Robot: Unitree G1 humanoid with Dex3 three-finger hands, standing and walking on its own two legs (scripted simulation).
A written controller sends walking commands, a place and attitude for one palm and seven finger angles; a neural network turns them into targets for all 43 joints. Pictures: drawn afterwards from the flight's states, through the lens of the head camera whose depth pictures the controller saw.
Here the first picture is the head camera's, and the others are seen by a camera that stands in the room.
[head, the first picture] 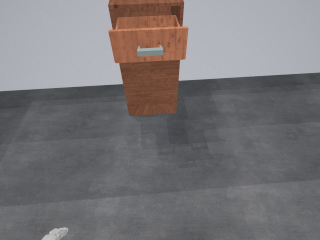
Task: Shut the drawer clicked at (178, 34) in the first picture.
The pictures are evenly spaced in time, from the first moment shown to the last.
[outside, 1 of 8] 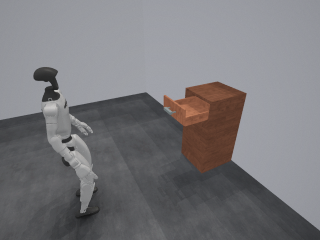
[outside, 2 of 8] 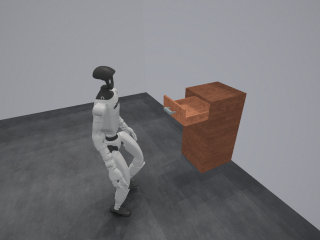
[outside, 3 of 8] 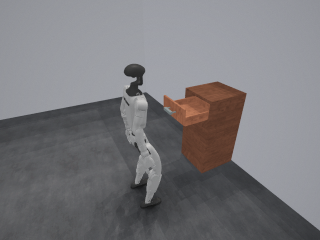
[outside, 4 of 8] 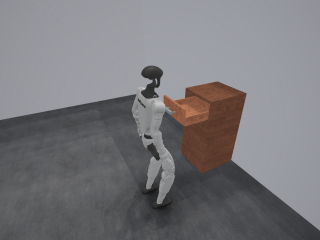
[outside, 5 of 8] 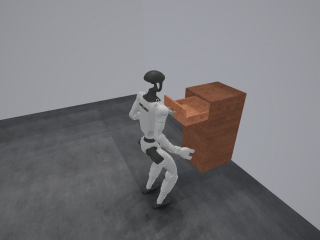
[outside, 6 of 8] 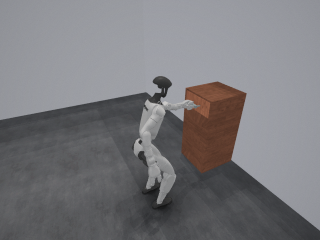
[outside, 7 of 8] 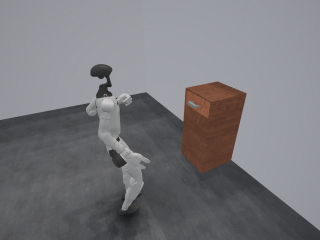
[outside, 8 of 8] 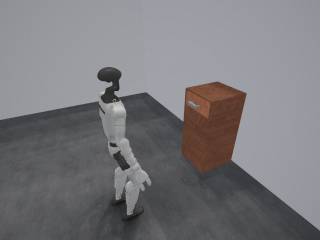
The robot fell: no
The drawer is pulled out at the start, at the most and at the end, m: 0.28 0.28 0.00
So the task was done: yes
